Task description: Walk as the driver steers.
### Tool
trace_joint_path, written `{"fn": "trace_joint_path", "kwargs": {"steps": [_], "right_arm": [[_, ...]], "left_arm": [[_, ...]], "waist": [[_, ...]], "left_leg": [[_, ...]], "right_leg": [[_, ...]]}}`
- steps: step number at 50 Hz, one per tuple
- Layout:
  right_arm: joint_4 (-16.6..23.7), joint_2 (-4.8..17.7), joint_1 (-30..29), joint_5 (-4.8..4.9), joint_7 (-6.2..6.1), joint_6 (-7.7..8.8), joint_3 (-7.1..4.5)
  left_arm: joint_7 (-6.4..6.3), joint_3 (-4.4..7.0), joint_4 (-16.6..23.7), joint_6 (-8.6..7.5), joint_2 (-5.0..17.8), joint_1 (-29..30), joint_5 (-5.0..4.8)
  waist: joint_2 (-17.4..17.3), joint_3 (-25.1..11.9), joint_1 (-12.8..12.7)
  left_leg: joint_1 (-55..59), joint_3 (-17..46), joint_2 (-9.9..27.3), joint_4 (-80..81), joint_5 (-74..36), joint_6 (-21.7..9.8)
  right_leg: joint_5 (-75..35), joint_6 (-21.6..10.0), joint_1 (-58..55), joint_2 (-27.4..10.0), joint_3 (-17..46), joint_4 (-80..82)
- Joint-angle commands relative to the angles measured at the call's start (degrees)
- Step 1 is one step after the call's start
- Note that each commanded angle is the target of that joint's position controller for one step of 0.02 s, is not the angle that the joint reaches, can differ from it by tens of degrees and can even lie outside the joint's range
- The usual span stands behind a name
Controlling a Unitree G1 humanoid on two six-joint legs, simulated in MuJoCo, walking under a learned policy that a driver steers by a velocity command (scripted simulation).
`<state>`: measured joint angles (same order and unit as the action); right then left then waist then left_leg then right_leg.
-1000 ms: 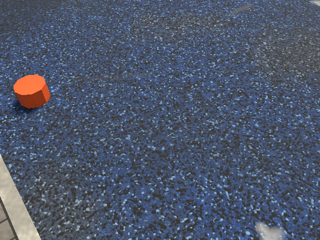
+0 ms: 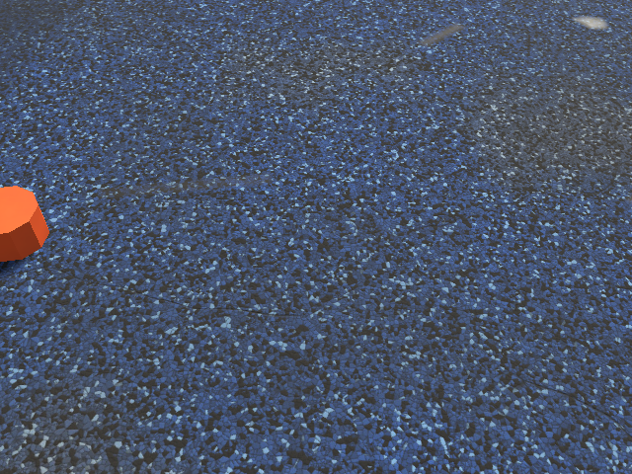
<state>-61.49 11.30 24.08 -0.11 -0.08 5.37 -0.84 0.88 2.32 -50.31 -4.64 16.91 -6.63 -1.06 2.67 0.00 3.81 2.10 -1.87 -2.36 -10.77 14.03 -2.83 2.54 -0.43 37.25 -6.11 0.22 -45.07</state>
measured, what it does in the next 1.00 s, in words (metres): walks ahead: right foot, then left foot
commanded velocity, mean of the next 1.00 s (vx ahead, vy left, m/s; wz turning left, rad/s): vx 0.49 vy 0.00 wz -0.09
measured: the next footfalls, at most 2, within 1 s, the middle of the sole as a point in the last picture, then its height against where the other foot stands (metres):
right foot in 0.20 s outside the picture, level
left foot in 0.72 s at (248, 426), level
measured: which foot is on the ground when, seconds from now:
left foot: down 0.00-0.22, up 0.24-0.70, down 0.72-1.00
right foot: up 0.00-0.18, down 0.20-0.74, up 0.76-1.00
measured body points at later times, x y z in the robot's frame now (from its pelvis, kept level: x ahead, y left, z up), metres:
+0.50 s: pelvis +0.29 -0.05 +0.00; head +0.31 -0.05 +0.45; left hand +0.30 +0.22 -0.14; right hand +0.44 -0.32 -0.11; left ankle +0.44 +0.13 -0.68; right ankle +0.27 -0.13 -0.75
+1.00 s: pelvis +0.58 +0.02 +0.00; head +0.60 +0.02 +0.45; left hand +0.72 +0.28 -0.13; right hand +0.60 -0.26 -0.13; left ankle +0.58 +0.10 -0.75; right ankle +0.64 -0.17 -0.67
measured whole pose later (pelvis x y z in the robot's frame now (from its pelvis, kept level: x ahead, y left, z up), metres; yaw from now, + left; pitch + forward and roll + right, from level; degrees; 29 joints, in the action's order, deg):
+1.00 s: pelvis +0.58 +0.02 +0.00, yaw -7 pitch +0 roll +2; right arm -54.3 13.7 16.0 -1.1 0.4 6.6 -3.6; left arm -0.4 4.6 -51.8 -2.2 16.4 -11.9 -1.9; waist 2.7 1.7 1.9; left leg -6.0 -10.0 -2.1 -15.8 10.2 -3.3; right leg 9.6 -1.8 37.0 -6.5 4.8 -59.3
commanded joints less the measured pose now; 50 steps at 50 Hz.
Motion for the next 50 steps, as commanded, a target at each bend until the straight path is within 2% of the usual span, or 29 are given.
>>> {"fn": "trace_joint_path", "kwargs": {"steps": [1, 3, 6, 8, 9, 10, 11, 12, 13, 14, 15, 17, 18, 20, 23, 26, 30, 34, 35, 36, 37, 38, 39, 40, 41, 42, 45, 47, 50], "right_arm": [[2.13, 11.04, 1.95, 0.36, -0.91, 0.3, -2.03], [1.58, 10.9, 3.53, 0.79, -1.01, 0.0, -2.2], [1.74, 11.7, 2.87, 1.08, -1.2, -0.76, -2.91], [2.59, 13.19, 1.14, 0.56, -1.24, -1.47, -3.54], [3.06, 12.73, 0.29, 0.15, -1.2, -2.07, -3.41], [4.18, 11.56, 0.18, -0.38, -1.12, -2.21, -2.75], [5.04, 3.2, 8.34, -0.41, -0.16, -1.05, -0.46], [3.83, 4.72, 7.03, 0.81, 0.29, 0.79, -0.58], [6.36, 10.24, 0.27, 2.66, 0.53, 1.94, -2.14], [7.7, 11.2, -4.18, 3.1, 0.23, 2.47, -2.31], [8.0, 10.85, -6.1, 2.43, -0.3, 2.32, -2.64], [7.51, 8.33, -3.64, 1.37, -0.75, 0.73, -2.85], [7.51, 6.99, -3.02, 1.23, -0.85, 0.06, -2.71], [8.99, 7.0, -5.68, 0.84, -1.08, -0.72, -2.84], [11.94, 7.47, -13.05, 0.16, -0.94, -0.48, -2.96], [13.91, 6.12, -19.87, 0.44, -0.19, 0.25, -2.32], [16.44, 6.36, -26.61, 1.17, 1.04, 0.6, -1.86], [17.66, 9.08, -25.53, 1.35, 2.18, 1.08, -2.67], [16.76, 10.57, -21.35, 1.24, 2.09, 1.2, -3.5], [14.04, 13.2, -11.97, 1.16, 1.66, 1.24, -5.01], [12.12, 17.71, -1.2, 0.2, 1.0, 1.18, -6.27], [10.66, 20.59, 1.63, 0.03, 1.33, 0.78, -6.89], [11.5, 14.32, 0.91, 0.17, 1.33, 0.97, -5.19], [12.2, 12.03, -3.83, 0.15, 1.09, 1.25, -4.45], [12.95, 10.81, -8.47, -0.03, 1.07, 1.46, -3.98], [13.01, 9.2, -11.27, -0.22, 1.16, 1.65, -3.67], [12.08, 7.72, -13.2, -0.85, 1.14, 2.22, -3.48], [11.38, 9.04, -12.7, -0.89, 0.65, 2.43, -3.98], [10.7, 10.11, -11.46, -1.05, -0.35, 2.05, -4.43]], "left_arm": [[0.54, -0.44, 6.08, -0.82, 0.7, 10.39, -0.23], [1.1, -0.52, 7.29, -0.95, 0.85, 12.86, -0.47], [1.99, 0.0, 8.36, -1.44, 2.45, 13.02, -0.51], [1.92, 1.39, 7.08, -1.46, 5.22, 6.67, -0.45], [1.53, 2.75, 4.39, -1.24, 7.31, -2.35, -0.6], [0.94, 3.81, 1.74, -0.88, 9.78, -12.7, -0.38], [0.76, 5.22, -0.12, -0.57, 15.4, -19.82, 1.02], [0.96, 3.78, -0.56, -0.47, 10.82, -19.27, 0.82], [0.93, 2.83, 0.09, -0.8, 7.97, -13.37, 0.39], [0.91, 2.23, 1.35, -1.1, 6.01, -7.85, 0.48], [1.21, 1.7, 1.69, -1.44, 4.28, -4.39, 0.94], [1.65, 1.21, 1.32, -1.92, 2.37, -2.23, 1.64], [1.69, 1.26, 0.73, -2.07, 2.55, -2.82, 1.4], [1.18, 1.59, -0.54, -2.32, 4.08, -4.91, 1.26], [-0.14, 2.02, -1.68, -1.94, 5.75, -8.15, 1.14], [-0.84, 2.11, -2.46, -1.48, 6.52, -10.99, 0.61], [-1.06, 2.36, -4.72, -0.53, 6.98, -16.07, -0.06], [-1.45, 3.04, -5.18, 0.91, 8.14, -15.85, -0.11], [-1.43, 3.06, -4.9, 1.23, 8.28, -14.93, -0.08], [-1.36, 2.48, -4.52, 1.51, 6.96, -14.47, 0.23], [-1.34, 1.31, -2.84, 1.42, 4.49, -15.04, 1.29], [-0.82, -0.79, -2.96, 0.28, -3.55, -22.73, 0.67], [-0.86, 0.81, -3.55, -0.71, 3.54, -18.89, -0.93], [-0.92, 1.84, -1.78, -1.25, 6.59, -13.78, -2.27], [-1.35, 1.9, -1.35, -1.28, 6.19, -11.41, -2.09], [-1.66, 2.3, -1.46, -0.91, 5.47, -10.46, -1.29], [-1.39, 2.48, -2.08, 1.42, 1.72, -13.02, -1.31], [-1.43, 2.61, -0.76, 2.41, 1.19, -10.9, -1.0], [-1.03, 2.76, 1.22, 2.4, 1.03, -6.81, -0.47]], "waist": [[-6.96, 7.4, 0.97], [-6.92, 8.46, 1.02], [-7.14, 7.23, -1.26], [-9.29, 1.5, -5.4], [-9.36, -4.12, -9.97], [-7.81, -11.1, -14.06], [7.23, -21.52, -10.7], [9.29, -24.32, -11.28], [6.94, -12.74, -10.22], [2.08, -6.42, -8.46], [-1.28, -2.29, -6.43], [0.96, -0.67, -2.9], [1.11, -0.08, -2.29], [0.77, 1.96, -2.03], [-0.44, 3.52, -3.71], [-0.44, 4.09, -5.96], [-0.52, 5.26, -8.22], [1.03, 3.09, -5.44], [1.56, 0.43, -2.75], [0.78, -5.29, 1.71], [-4.96, -14.56, 4.99], [-20.09, -21.61, 0.8], [-13.48, -19.34, 3.22], [-11.39, -11.13, 2.44], [-7.48, -6.87, 0.48], [-6.53, -3.5, -0.96], [-7.99, -0.78, -4.16], [-6.84, 1.21, -4.53], [-5.74, 2.75, -3.9]], "left_leg": [[-5.23, 6.25, 12.93, 6.7, -15.07, -7.17], [-2.61, 5.93, 14.5, 6.25, -16.35, -7.28], [3.81, 5.34, 17.06, 2.15, -24.57, -6.12], [6.11, 4.38, 17.08, -6.48, -44.34, -4.94], [4.31, 2.61, 14.89, -17.08, -51.32, -3.71], [-6.5, 1.78, 12.67, -31.57, -42.28, -2.21], [-30.46, 0.83, 2.16, -56.13, -11.31, 1.76], [-37.8, 9.35, -0.98, -65.79, 17.48, 1.14], [-43.43, 9.44, 2.8, -69.27, 15.24, -0.16], [-42.64, 7.69, 6.15, -67.13, 9.64, -0.83], [-40.06, 6.55, 8.5, -63.14, 5.54, -0.68], [-33.17, 6.83, 11.04, -58.29, 1.97, -0.32], [-32.34, 6.34, 11.38, -56.62, 1.77, 0.07], [-35.0, 5.56, 12.08, -52.2, -1.16, 1.3], [-40.32, 4.97, 12.22, -40.75, -11.13, 2.89], [-37.41, 2.48, 9.73, -28.11, -20.03, 3.03], [-38.41, 2.16, 7.99, -20.85, -20.21, 2.41], [-34.95, 1.9, 6.14, -17.65, -11.47, -0.52], [-27.77, 0.56, 4.35, -16.62, -10.06, -1.57], [-14.66, 0.05, 3.53, -16.12, -10.96, -3.27], [3.73, 11.34, 14.07, -18.29, -11.31, -6.89], [21.91, 37.84, 26.73, -11.7, 0.74, -14.93], [19.22, 40.26, 25.58, -7.6, 6.34, -12.55], [11.95, 30.93, 24.09, -6.43, 3.44, -9.82], [3.94, 24.1, 22.18, -4.65, -2.32, -8.62], [-2.14, 18.76, 20.31, -2.43, -5.8, -7.91], [-9.85, 8.87, 17.39, 1.96, -10.95, -7.26], [-10.72, 4.77, 17.35, 3.47, -14.32, -7.72], [-8.94, -0.27, 16.82, 4.51, -16.48, -7.46]], "right_leg": [[-5.92, 0.54, 0.61, 2.11, -2.74, 9.38], [-6.41, -0.45, 0.31, 2.55, -2.23, 12.61], [-3.2, -2.94, -1.26, 3.12, -1.36, 15.69], [0.58, -4.93, -11.24, 6.24, -3.36, 14.93], [0.71, -6.5, -22.57, 8.15, -4.83, 15.25], [1.07, -9.11, -40.04, 2.88, 0.81, 13.09], [13.82, -19.34, -63.48, -13.12, 29.14, 16.68], [20.45, -20.63, -63.64, -16.56, 45.2, 28.16], [21.46, -17.02, -54.59, -14.4, 36.93, 29.75], [16.61, -15.23, -44.41, -12.46, 28.3, 31.28], [10.13, -14.04, -35.6, -10.13, 21.64, 33.06], [5.32, -12.84, -26.88, -6.62, 14.32, 36.3], [3.73, -13.31, -24.89, -6.12, 12.36, 37.52], [0.99, -14.1, -23.17, -5.84, 9.47, 39.45], [-1.73, -13.57, -25.73, -5.11, 6.73, 40.3], [-2.67, -11.63, -26.66, -3.2, 2.96, 40.32], [-2.65, -11.32, -34.56, -5.84, 3.14, 38.04], [-13.68, -9.4, -42.68, -9.17, 4.07, 31.11], [-22.59, -8.58, -42.07, -8.08, 3.64, 25.45], [-26.28, -7.12, -38.39, -4.92, 2.03, 14.62], [-11.58, -5.21, -26.26, -0.97, -0.29, -3.32], [27.28, -1.81, -3.48, 9.6, 0.03, -22.28], [30.87, -2.7, 1.82, 7.31, 8.41, -28.76], [25.73, -3.5, 4.91, 4.68, 7.92, -29.55], [20.4, -3.28, 2.82, 1.67, 6.51, -27.43], [16.94, -2.94, 0.83, -0.02, 6.39, -24.42], [12.67, -2.35, -4.54, -2.1, 6.27, -21.11], [9.07, -1.71, -1.42, -2.45, 6.44, -18.71], [1.15, -0.79, 2.55, -2.14, 6.54, -10.56]]}}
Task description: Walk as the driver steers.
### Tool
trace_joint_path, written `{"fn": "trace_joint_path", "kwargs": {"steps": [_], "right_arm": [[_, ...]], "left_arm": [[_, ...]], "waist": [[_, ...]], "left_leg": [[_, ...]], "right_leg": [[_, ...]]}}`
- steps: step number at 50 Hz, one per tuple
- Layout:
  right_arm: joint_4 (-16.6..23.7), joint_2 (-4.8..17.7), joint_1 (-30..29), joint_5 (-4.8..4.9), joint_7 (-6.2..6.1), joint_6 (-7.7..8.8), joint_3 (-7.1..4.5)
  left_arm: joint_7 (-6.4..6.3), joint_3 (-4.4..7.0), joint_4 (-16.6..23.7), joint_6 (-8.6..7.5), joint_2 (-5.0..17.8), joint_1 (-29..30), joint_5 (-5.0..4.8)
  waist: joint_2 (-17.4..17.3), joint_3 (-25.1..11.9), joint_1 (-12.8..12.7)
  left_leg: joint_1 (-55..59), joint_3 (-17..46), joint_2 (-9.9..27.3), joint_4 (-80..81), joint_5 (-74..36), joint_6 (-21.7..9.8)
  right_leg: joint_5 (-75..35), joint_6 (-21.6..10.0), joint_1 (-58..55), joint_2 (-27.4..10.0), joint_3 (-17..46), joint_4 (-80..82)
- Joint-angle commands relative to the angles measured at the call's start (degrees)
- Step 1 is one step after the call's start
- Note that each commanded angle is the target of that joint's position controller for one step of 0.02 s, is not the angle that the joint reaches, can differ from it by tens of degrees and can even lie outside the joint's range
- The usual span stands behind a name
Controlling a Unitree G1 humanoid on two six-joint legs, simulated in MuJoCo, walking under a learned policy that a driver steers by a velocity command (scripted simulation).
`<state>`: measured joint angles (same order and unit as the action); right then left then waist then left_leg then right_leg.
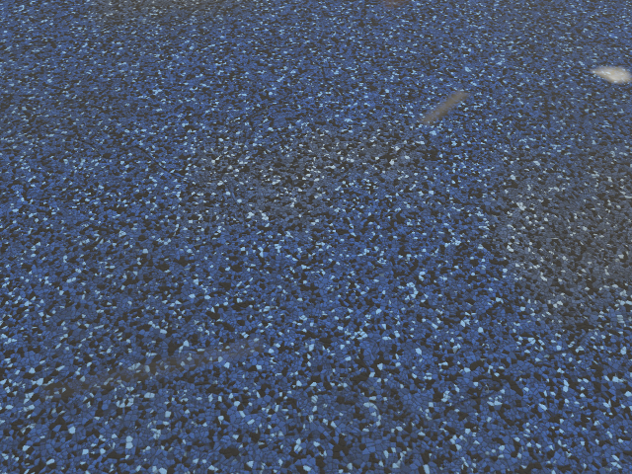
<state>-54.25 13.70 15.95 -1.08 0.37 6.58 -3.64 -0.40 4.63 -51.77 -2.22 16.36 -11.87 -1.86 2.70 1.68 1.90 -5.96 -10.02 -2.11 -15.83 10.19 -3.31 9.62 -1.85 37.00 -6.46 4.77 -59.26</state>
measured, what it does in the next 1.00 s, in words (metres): walks ahead, turning right: right foot, then left foot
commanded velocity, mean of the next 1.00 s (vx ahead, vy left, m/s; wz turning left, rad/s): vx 0.50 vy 0.00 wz -0.37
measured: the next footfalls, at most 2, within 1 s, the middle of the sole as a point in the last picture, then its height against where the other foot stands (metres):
right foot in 0.28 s outside the picture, level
left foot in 0.80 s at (340, 397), level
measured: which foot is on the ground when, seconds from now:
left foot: down 0.00-0.30, up 0.32-0.78, down 0.80-1.00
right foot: up 0.00-0.26, down 0.28-0.80, up 0.82-1.00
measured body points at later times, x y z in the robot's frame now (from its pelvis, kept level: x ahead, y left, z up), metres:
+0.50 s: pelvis +0.27 -0.08 +0.00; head +0.30 -0.11 +0.45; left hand +0.43 +0.16 -0.12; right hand +0.36 -0.39 -0.11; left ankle +0.36 +0.09 -0.66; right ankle +0.27 -0.14 -0.75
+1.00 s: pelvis +0.58 -0.11 +0.00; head +0.60 -0.11 +0.45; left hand +0.78 +0.10 -0.12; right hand +0.55 -0.39 -0.12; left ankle +0.63 -0.04 -0.75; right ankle +0.51 -0.24 -0.67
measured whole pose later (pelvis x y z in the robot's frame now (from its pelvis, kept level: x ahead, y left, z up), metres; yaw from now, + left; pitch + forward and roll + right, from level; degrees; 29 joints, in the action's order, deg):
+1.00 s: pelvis +0.58 -0.11 +0.00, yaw -23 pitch +1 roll +1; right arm -48.4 14.6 14.8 -0.3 1.9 6.0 -3.0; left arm -0.2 3.7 -45.7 -3.8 16.1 -14.6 -0.8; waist 2.1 1.5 1.1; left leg -13.4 -2.6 -3.5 -21.1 8.9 -3.8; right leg 18.2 -2.0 30.0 -3.5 2.8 -62.9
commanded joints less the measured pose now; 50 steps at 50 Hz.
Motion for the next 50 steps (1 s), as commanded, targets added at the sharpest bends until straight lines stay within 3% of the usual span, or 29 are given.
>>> {"fn": "trace_joint_path", "kwargs": {"steps": [1, 6, 9, 12, 13, 14, 15, 16, 17, 18, 19, 20, 21, 25, 29, 32, 36, 38, 39, 40, 41, 42, 43, 44, 45, 46, 47, 50], "right_arm": [[3.45, 8.05, -3.24, -0.04, -1.06, 0.65, -1.69], [2.36, 9.84, 1.1, 0.88, -1.9, -0.67, -2.34], [1.83, 10.61, 2.78, 1.6, -1.92, -2.05, -2.8], [3.03, 13.06, 0.38, 2.14, -2.33, -3.25, -3.5], [3.45, 13.68, -0.63, 2.27, -2.42, -3.7, -3.61], [4.02, 13.4, -1.57, 2.42, -2.47, -3.77, -3.32], [5.54, 8.46, 0.14, 0.22, -2.23, -3.06, -1.76], [8.74, 3.35, 3.54, 0.74, -1.32, -0.75, 0.0], [9.77, 8.64, -4.36, 3.2, -0.48, 1.48, -0.99], [10.92, 9.25, -7.35, 4.32, -0.17, 2.47, -1.13], [9.92, 8.91, -6.99, 3.23, -0.67, 2.67, -1.18], [9.35, 9.75, -6.39, 1.7, -1.06, 2.22, -1.81], [9.21, 9.92, -5.32, 1.29, -1.0, 1.37, -2.1], [11.07, 7.24, -8.3, 0.25, -1.25, -0.57, -1.63], [12.81, 4.94, -15.44, 0.6, -0.41, -0.21, -0.5], [14.2, 5.32, -19.91, 1.4, 0.49, 0.36, -0.21], [15.78, 7.3, -21.76, 1.45, 1.58, 1.22, -0.49], [15.14, 8.57, -17.97, 1.5, 1.7, 1.5, -0.97], [13.58, 9.85, -12.35, 1.37, 1.5, 1.6, -1.71], [11.63, 12.02, -3.79, 0.78, 1.24, 1.64, -2.57], [10.47, 15.95, 5.16, -0.12, 0.98, 1.56, -3.57], [8.23, 15.45, 8.54, 0.64, 1.7, 1.02, -3.59], [8.54, 10.69, 6.81, 2.11, 1.71, 0.78, -2.24], [9.34, 8.97, 2.18, 2.09, 1.45, 0.3, -1.64], [9.96, 8.39, -1.31, 1.39, 1.35, -0.09, -1.24], [10.22, 7.22, -3.03, 0.79, 1.42, -0.09, -0.76], [10.11, 6.91, -3.56, 0.37, 1.42, 0.03, -0.5], [8.96, 8.16, -2.65, 1.02, 1.23, 0.46, -0.73]], "left_arm": [[0.59, 0.34, 3.24, -0.21, 1.32, -0.12, 0.44], [2.39, -0.68, 7.53, -0.62, -0.14, 9.84, 0.8], [3.54, -0.69, 10.25, -0.51, 0.22, 12.98, 0.55], [4.07, 0.85, 10.93, -0.11, 3.26, 8.22, 0.26], [3.94, 2.13, 9.72, 0.0, 5.53, 1.94, 0.01], [3.14, 4.14, 7.31, 0.14, 9.03, -7.53, -0.03], [1.8, 5.53, 5.92, 0.69, 14.59, -12.87, 0.05], [2.19, 5.4, 7.92, -0.26, 17.33, -10.52, 0.53], [2.59, 3.83, 8.16, -0.9, 11.98, -11.41, 0.96], [2.53, 3.17, 8.04, -1.61, 9.48, -9.01, 0.97], [2.54, 2.58, 8.87, -2.07, 7.6, -4.61, 0.72], [2.35, 2.03, 9.73, -2.21, 5.77, -1.18, 0.84], [2.05, 1.65, 10.53, -2.25, 5.1, 0.19, 1.37], [0.49, 2.22, 10.12, -2.46, 7.82, -2.38, 1.02], [-0.33, 1.74, 8.76, -1.99, 6.86, -5.73, 0.92], [-0.18, 1.61, 7.2, -2.05, 7.16, -8.62, 0.92], [-0.55, 1.7, 5.5, -1.38, 7.6, -11.3, 0.99], [-0.82, 1.94, 5.51, -0.92, 8.41, -10.32, 1.1], [-0.8, 1.8, 5.86, -0.72, 8.34, -9.01, 1.15], [-0.62, 1.1, 6.67, -0.72, 7.03, -7.89, 1.5], [-0.49, -0.04, 7.78, -1.11, 3.55, -11.75, 1.99], [-0.18, -0.96, 6.83, -2.02, 1.11, -17.13, 0.83], [0.06, -0.02, 7.14, -2.47, 6.45, -12.3, -0.03], [0.23, 0.27, 8.65, -2.79, 7.69, -6.63, -0.24], [0.15, 0.21, 9.38, -3.04, 7.17, -3.62, 0.44], [0.14, 0.49, 9.43, -2.94, 6.61, -2.95, 1.1], [0.18, 0.54, 9.23, -2.65, 5.71, -4.29, 1.15], [-0.02, 0.03, 9.28, -1.81, 3.25, -4.56, 1.37]], "waist": [[-5.63, 1.35, -1.69], [-3.97, 4.02, 1.87], [-4.67, 4.49, 1.94], [-7.94, -0.53, -2.66], [-8.18, -4.08, -6.44], [-6.42, -8.9, -11.42], [5.25, -13.08, -10.58], [12.71, -21.3, -5.04], [3.75, -19.39, -9.13], [2.18, -11.86, -8.11], [-3.38, -7.34, -5.02], [-3.37, -5.39, -2.94], [-2.36, -4.9, -1.46], [-1.62, -2.82, -1.26], [1.07, -1.6, -4.76], [2.06, 0.07, -7.08], [2.42, 1.11, -7.03], [3.76, -0.31, -4.59], [3.63, -3.68, -1.39], [2.38, -10.64, 2.62], [-6.6, -19.92, 3.61], [-20.32, -23.93, 2.2], [-13.53, -16.72, 3.72], [-8.85, -8.68, 3.16], [-5.22, -4.27, 1.63], [-4.88, -2.01, 0.15], [-6.46, -2.34, -1.3], [-7.51, -2.13, -2.24]], "left_leg": [[-0.48, 6.03, 16.09, 9.73, -13.14, -6.56], [5.68, 0.44, 17.29, 8.83, -15.92, -5.77], [11.97, -1.29, 19.24, 4.78, -22.95, -5.07], [13.65, -3.54, 19.3, -6.83, -48.96, -3.18], [11.99, -4.2, 18.36, -15.92, -53.38, -2.22], [4.98, -5.15, 15.84, -29.24, -47.23, 0.03], [-11.98, -4.63, 11.4, -48.1, -9.95, 2.65], [-32.64, 7.57, -0.98, -64.87, 25.26, 4.96], [-39.53, 15.74, 1.93, -66.71, 22.34, 3.31], [-41.99, 15.05, 4.4, -63.35, 16.94, 1.77], [-38.56, 15.03, 7.19, -58.07, 12.45, 1.69], [-34.18, 15.0, 8.77, -53.25, 10.0, 2.3], [-30.37, 15.22, 9.68, -51.27, 8.39, 2.87], [-29.82, 12.95, 8.86, -39.84, 1.2, 6.36], [-26.56, 11.37, 6.49, -22.19, -14.93, 6.52], [-25.32, 11.12, 5.35, -16.18, -19.75, 5.38], [-29.67, 11.69, 4.78, -12.08, -12.0, 2.31], [-24.93, 10.4, 3.35, -11.15, -7.01, 0.37], [-16.86, 8.67, 1.62, -9.48, -7.79, -1.17], [-2.78, 11.24, 4.67, -11.54, -10.89, -3.94], [18.47, 28.43, 16.46, -12.58, -9.23, -10.38], [28.93, 50.31, 24.79, -4.71, 2.25, -16.04], [25.04, 49.29, 23.23, -2.13, 12.88, -13.47], [16.5, 41.16, 21.24, -0.52, 12.16, -11.14], [8.39, 35.65, 19.08, 1.27, 6.87, -10.21], [3.3, 31.83, 17.06, 2.86, 1.4, -9.79], [0.49, 29.3, 15.85, 4.11, -2.15, -9.62], [-2.55, 23.51, 14.67, 7.0, -9.63, -10.63]], "right_leg": [[-8.62, 0.71, 2.58, -1.63, 1.14, 7.1], [-12.57, -0.25, 3.62, -0.51, -4.66, 18.91], [-7.17, -1.93, 4.77, 0.81, -7.13, 21.78], [0.9, -5.17, -6.03, 6.15, -11.81, 21.83], [1.72, -6.8, -14.45, 8.55, -12.73, 23.03], [-1.91, -9.12, -29.32, 10.27, -11.14, 27.53], [-4.36, -12.72, -45.22, -1.1, 6.96, 27.78], [8.23, -24.98, -60.02, -12.79, 41.87, 38.58], [9.15, -21.65, -59.45, -12.44, 40.49, 43.76], [5.52, -19.29, -52.91, -10.69, 31.67, 43.7], [-0.69, -17.1, -43.75, -7.92, 24.59, 43.57], [-6.4, -15.92, -36.79, -5.86, 19.6, 44.03], [-9.57, -15.49, -32.46, -4.48, 17.27, 45.23], [-18.13, -15.13, -26.48, -2.02, 10.92, 47.33], [-14.81, -11.14, -25.1, 1.58, 5.3, 47.14], [-9.07, -10.55, -27.06, -0.38, 7.1, 47.23], [-14.38, -10.1, -37.77, -5.2, 10.98, 42.26], [-25.08, -8.87, -40.06, -5.6, 11.03, 38.31], [-34.55, -7.88, -39.64, -3.57, 9.29, 32.52], [-34.87, -6.36, -34.65, -0.66, 6.99, 21.88], [-17.04, -3.08, -17.94, 6.07, 3.63, 2.67], [23.23, -0.71, -2.21, 12.48, 3.79, -11.33], [22.66, -1.15, 4.59, 8.96, 6.53, -16.21], [17.08, -1.34, 6.54, 6.03, 3.98, -15.29], [12.48, -1.19, 4.97, 3.53, 1.82, -12.08], [9.7, -0.95, 2.9, 1.73, 1.26, -8.8], [8.12, -0.71, -0.04, 0.54, 1.09, -6.93], [5.66, 0.85, -0.7, -0.78, -0.63, -1.06]]}}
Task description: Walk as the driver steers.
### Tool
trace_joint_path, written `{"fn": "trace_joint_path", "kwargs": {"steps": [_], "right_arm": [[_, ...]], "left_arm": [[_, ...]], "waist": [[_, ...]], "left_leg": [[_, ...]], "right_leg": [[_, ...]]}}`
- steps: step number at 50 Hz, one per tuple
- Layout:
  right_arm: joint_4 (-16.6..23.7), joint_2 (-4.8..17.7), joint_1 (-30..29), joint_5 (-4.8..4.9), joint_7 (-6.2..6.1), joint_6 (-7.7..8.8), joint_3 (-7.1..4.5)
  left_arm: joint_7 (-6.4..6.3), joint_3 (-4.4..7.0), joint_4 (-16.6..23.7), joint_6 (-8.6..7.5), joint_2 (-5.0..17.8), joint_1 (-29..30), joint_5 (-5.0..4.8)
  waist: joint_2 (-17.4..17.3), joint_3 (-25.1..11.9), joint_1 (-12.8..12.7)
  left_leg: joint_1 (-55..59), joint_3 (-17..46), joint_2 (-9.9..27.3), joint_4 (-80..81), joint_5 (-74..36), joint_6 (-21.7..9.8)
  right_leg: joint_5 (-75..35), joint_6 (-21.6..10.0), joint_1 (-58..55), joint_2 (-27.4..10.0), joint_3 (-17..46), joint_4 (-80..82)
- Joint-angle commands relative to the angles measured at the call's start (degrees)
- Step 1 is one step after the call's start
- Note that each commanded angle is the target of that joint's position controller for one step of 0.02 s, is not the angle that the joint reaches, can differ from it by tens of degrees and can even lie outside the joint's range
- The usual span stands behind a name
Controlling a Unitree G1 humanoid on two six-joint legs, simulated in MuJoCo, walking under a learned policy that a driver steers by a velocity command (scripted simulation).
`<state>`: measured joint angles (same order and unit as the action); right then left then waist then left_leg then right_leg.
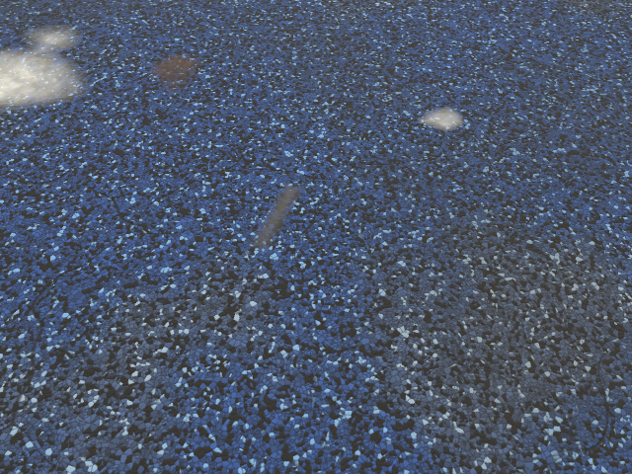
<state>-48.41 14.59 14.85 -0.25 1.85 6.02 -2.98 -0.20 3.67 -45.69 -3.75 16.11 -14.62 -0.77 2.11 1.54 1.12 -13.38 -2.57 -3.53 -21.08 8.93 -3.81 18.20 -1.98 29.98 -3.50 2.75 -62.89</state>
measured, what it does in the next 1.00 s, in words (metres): walks ahead, turning left: right foot, then left foot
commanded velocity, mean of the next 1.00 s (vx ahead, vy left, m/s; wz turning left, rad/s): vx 0.50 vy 0.00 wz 0.28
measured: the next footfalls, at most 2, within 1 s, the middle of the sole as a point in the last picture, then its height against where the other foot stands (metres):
right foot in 0.34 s outside the picture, level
left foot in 0.88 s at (256, 416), level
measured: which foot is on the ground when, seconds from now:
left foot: down 0.00-0.34, up 0.36-0.86, down 0.88-1.00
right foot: up 0.00-0.32, down 0.34-0.88, up 0.90-1.00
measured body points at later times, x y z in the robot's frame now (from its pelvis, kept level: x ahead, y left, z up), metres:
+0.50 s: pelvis +0.28 -0.06 +0.00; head +0.30 -0.07 +0.45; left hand +0.39 +0.21 -0.10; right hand +0.36 -0.34 -0.14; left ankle +0.22 +0.09 -0.66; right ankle +0.32 -0.15 -0.74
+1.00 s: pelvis +0.54 +0.04 -0.01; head +0.57 +0.06 +0.43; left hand +0.54 +0.33 -0.13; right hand +0.76 -0.18 -0.12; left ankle +0.57 +0.12 -0.74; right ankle +0.47 -0.15 -0.64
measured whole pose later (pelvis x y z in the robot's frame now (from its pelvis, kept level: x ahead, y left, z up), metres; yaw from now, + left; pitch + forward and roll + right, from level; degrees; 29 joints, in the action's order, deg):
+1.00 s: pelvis +0.54 +0.04 -0.01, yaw +21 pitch +1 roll +0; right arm -41.8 16.7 11.4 0.9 2.0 2.8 -4.7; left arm -0.1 3.4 -47.4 -6.4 16.4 -12.0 -1.0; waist 0.3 3.5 0.1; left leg -22.3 -1.2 -4.4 -31.3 10.5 -5.6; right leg 24.0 0.1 21.1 -3.0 0.8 -69.6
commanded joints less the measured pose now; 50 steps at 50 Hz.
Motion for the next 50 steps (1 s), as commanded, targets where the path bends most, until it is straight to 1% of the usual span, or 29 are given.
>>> {"fn": "trace_joint_path", "kwargs": {"steps": [1, 6, 11, 14, 15, 16, 17, 18, 19, 20, 21, 22, 24, 25, 27, 30, 34, 38, 39, 41, 42, 43, 44, 45, 46, 47, 48, 49, 50], "right_arm": [[2.73, 8.15, -1.01, 0.27, -0.52, 0.96, -1.63], [0.95, 9.63, 2.7, 1.01, -1.44, -0.04, -1.88], [-1.64, 10.32, 7.8, 1.47, -1.64, -1.32, -2.0], [-2.18, 11.52, 7.32, 1.61, -2.1, -2.3, -2.46], [-2.1, 11.89, 6.52, 1.72, -2.2, -2.55, -2.52], [-1.84, 11.04, 5.87, 1.61, -2.25, -2.77, -2.09], [-0.19, 8.5, 5.35, 0.51, -2.27, -2.59, -0.93], [0.49, 1.34, 13.22, 0.65, -1.9, -1.47, 1.2], [-0.64, 7.04, 10.5, 1.91, -1.7, -0.62, -0.13], [1.23, 10.25, 5.21, 3.13, -1.59, -0.25, -1.21], [1.87, 9.78, 2.31, 2.95, -1.8, -0.3, -1.21], [2.03, 9.14, 1.09, 2.17, -1.99, -0.71, -1.47], [1.25, 7.01, 3.86, 2.16, -2.09, -2.44, -1.63], [1.19, 5.76, 4.32, 2.22, -2.1, -3.15, -1.52], [2.26, 5.07, 2.69, 1.95, -2.24, -4.05, -1.61], [3.72, 4.71, -0.72, 1.61, -1.8, -4.0, -1.65], [6.45, 3.14, -8.6, 1.34, -0.32, -3.49, -0.81], [10.14, 3.15, -14.5, 1.44, 1.01, -3.54, -0.53], [10.91, 3.49, -14.89, 1.47, 1.35, -3.58, -0.66], [11.6, 5.19, -12.62, 1.51, 1.73, -3.82, -1.56], [11.02, 6.72, -8.46, 1.63, 1.7, -3.99, -2.46], [9.24, 9.2, -0.59, 1.81, 1.35, -4.04, -3.98], [6.82, 13.53, 8.97, 1.82, 0.27, -4.46, -6.13], [6.46, 20.49, 9.0, 2.22, -0.5, -4.42, -7.37], [8.67, 17.34, 10.55, 1.5, -0.21, -3.51, -6.04], [8.23, 13.56, 9.1, 0.9, 0.01, -2.77, -4.96], [8.48, 11.77, 5.93, 1.21, -0.05, -2.3, -4.47], [9.25, 9.67, 1.62, 1.3, -0.13, -2.21, -3.83], [10.39, 8.11, -1.06, 0.66, -0.39, -2.14, -3.22]], "left_arm": [[-0.31, 0.85, 3.97, -0.21, 3.24, 0.15, 0.5], [0.33, -0.09, 6.19, -0.91, 1.4, 9.38, 0.49], [1.74, -0.31, 9.0, -1.57, 1.95, 17.21, -0.27], [2.5, 0.23, 9.36, -2.03, 3.81, 15.95, -0.24], [2.4, 0.93, 8.49, -2.19, 5.1, 12.23, -0.02], [1.97, 2.3, 6.04, -2.27, 7.6, 3.89, 0.2], [1.28, 3.54, 4.04, -2.24, 11.7, -6.94, 1.13], [1.25, 4.46, 2.74, -1.75, 15.96, -10.44, 1.27], [1.14, 3.05, 2.97, -1.5, 10.23, -11.22, 0.82], [0.89, 2.17, 3.12, -1.56, 8.05, -7.3, 0.68], [0.81, 1.67, 3.4, -1.65, 6.72, -3.25, 0.84], [0.99, 1.23, 3.3, -1.88, 5.02, -0.1, 1.05], [1.24, 0.99, 2.82, -2.75, 3.51, 2.95, 1.52], [1.25, 1.12, 2.31, -3.15, 3.63, 3.41, 1.46], [0.96, 1.59, 1.25, -3.62, 4.84, 3.48, 1.65], [0.17, 1.97, -0.13, -3.41, 5.89, 2.4, 1.84], [-0.55, 2.36, -1.29, -2.67, 7.65, 0.32, 1.34], [-0.72, 2.99, -3.07, -0.93, 9.15, -3.39, 0.29], [-0.78, 3.15, -3.25, -0.44, 9.58, -3.46, 0.02], [-1.12, 3.57, -2.84, 0.41, 11.2, -2.11, -0.35], [-1.34, 3.75, -2.58, 0.9, 11.94, -1.4, -0.51], [-1.5, 3.68, -2.3, 1.32, 12.14, -0.27, -0.76], [-1.69, 3.1, -1.66, 1.06, 10.96, -0.5, -0.19], [-0.81, 0.39, 1.46, -0.42, 2.03, -5.75, 2.22], [0.04, 0.2, 2.45, -3.06, 4.49, -1.68, 0.35], [0.63, 1.09, 4.24, -4.46, 7.72, 4.76, -1.99], [0.5, 0.74, 4.66, -5.15, 7.03, 5.89, -1.72], [0.05, 1.01, 3.89, -5.18, 7.2, 5.81, -0.14], [-0.06, 1.56, 3.53, -4.56, 8.07, 4.67, 0.67]], "waist": [[-6.42, -1.43, -1.19], [-5.65, -0.12, 1.73], [-5.91, 1.95, 4.05], [-7.09, 0.75, 1.68], [-7.44, -1.48, -0.86], [-6.44, -6.69, -5.12], [-2.0, -15.48, -9.25], [13.0, -23.6, -5.97], [9.26, -23.5, -8.49], [6.53, -14.01, -8.13], [3.33, -9.29, -6.31], [2.43, -5.5, -4.62], [4.08, -3.39, -1.49], [3.5, -2.62, -0.78], [2.11, -0.87, -0.19], [1.12, 0.28, -0.79], [-0.17, 2.42, -3.78], [-0.35, 4.23, -5.69], [0.1, 4.06, -5.29], [2.18, 1.16, -2.8], [3.18, -1.65, -0.14], [2.57, -5.73, 4.53], [-0.97, -10.86, 8.91], [-17.11, -14.54, 2.53], [-11.9, -23.75, 5.15], [-8.16, -16.58, 6.71], [-5.08, -11.22, 4.45], [-2.64, -7.34, 1.78], [-3.61, -6.1, -0.42]], "left_leg": [[4.85, 14.71, 16.06, 12.99, -10.4, -10.38], [5.57, 7.25, 12.86, 13.78, -13.42, -7.68], [12.78, 8.11, 16.23, 11.06, -13.04, -7.26], [17.37, 8.73, 18.34, 6.36, -20.96, -5.84], [16.68, 8.31, 17.44, 1.64, -29.19, -5.05], [13.53, 6.63, 14.58, -7.67, -33.66, -3.6], [1.92, 4.61, 11.21, -23.86, -21.33, -1.52], [-21.35, 2.74, 1.46, -44.35, 16.81, 2.14], [-27.44, 10.26, 2.88, -51.81, 24.8, 1.91], [-31.02, 9.94, 5.47, -53.31, 20.32, 1.5], [-29.55, 8.46, 8.17, -51.17, 15.18, 1.66], [-27.69, 8.23, 9.67, -48.28, 11.83, 2.02], [-21.84, 8.63, 11.52, -45.8, 7.96, 2.49], [-21.32, 8.54, 11.77, -45.1, 7.18, 2.83], [-23.6, 9.08, 12.03, -42.77, 3.43, 3.51], [-26.6, 9.16, 11.73, -34.89, -5.32, 4.11], [-25.08, 4.36, 10.77, -22.54, -13.04, 3.38], [-28.11, 1.43, 9.66, -16.7, -8.37, 1.45], [-27.66, 0.47, 8.98, -15.94, -5.87, 0.66], [-21.64, -2.8, 5.56, -15.63, -0.06, -1.47], [-15.81, -4.35, 3.2, -15.73, 2.61, -2.8], [-4.85, -5.06, 0.61, -12.45, 0.61, -4.67], [12.4, 1.11, 2.28, -10.03, -1.75, -7.35], [32.82, 31.51, 17.56, -7.23, 3.03, -17.42], [38.32, 51.11, 23.38, 2.65, 10.11, -22.01], [34.6, 43.11, 21.78, 4.32, 6.49, -18.41], [26.58, 35.56, 19.33, 3.93, 2.01, -16.29], [17.86, 29.66, 16.94, 4.27, -3.9, -14.6], [11.7, 26.1, 15.48, 5.37, -9.08, -14.03]], "right_leg": [[-5.24, 1.66, 7.75, -4.06, 0.99, 5.46], [-21.08, 2.48, 5.72, -2.45, -1.38, 23.77], [-21.12, 1.28, 6.28, -0.43, -2.05, 31.88], [-14.86, -1.02, 2.77, 0.82, -2.45, 34.51], [-14.03, -2.09, -4.04, 2.35, -3.59, 35.95], [-15.66, -3.81, -16.45, 3.05, -4.14, 37.03], [-18.5, -7.45, -34.85, -6.06, 4.97, 33.91], [-9.24, -16.01, -55.04, -20.28, 30.21, 37.88], [-1.14, -15.36, -53.13, -20.34, 36.0, 42.77], [-1.51, -12.55, -45.53, -18.42, 27.11, 44.46], [-4.8, -10.99, -37.51, -16.12, 20.37, 46.29], [-7.77, -10.19, -30.79, -14.15, 15.59, 48.7], [-11.0, -9.31, -23.26, -11.93, 8.85, 52.83], [-13.17, -9.57, -21.45, -11.79, 6.29, 54.19], [-16.94, -9.66, -20.24, -11.83, 1.87, 55.82], [-20.37, -8.92, -22.24, -10.84, -4.21, 56.41], [-21.63, -7.48, -24.62, -10.32, -10.36, 56.67], [-26.43, -6.76, -33.57, -13.01, -12.55, 53.23], [-30.42, -6.26, -35.35, -13.57, -13.14, 51.41], [-48.74, -4.89, -37.23, -13.71, -14.79, 44.49], [-57.44, -4.18, -37.1, -13.32, -15.5, 37.83], [-59.37, -2.69, -34.0, -11.62, -16.86, 27.11], [-47.2, -0.06, -22.39, -9.35, -17.09, 11.5], [6.57, 3.89, 5.07, 1.56, -14.43, -9.77], [16.82, 3.55, 13.13, 5.68, 0.36, -18.28], [11.75, 1.98, 18.38, 2.51, 2.53, -17.94], [6.77, 0.97, 17.44, -0.02, 2.27, -13.14], [3.96, 1.2, 13.64, -1.95, 2.08, -7.88], [1.95, 1.54, 8.97, -3.22, 2.44, -4.75]]}}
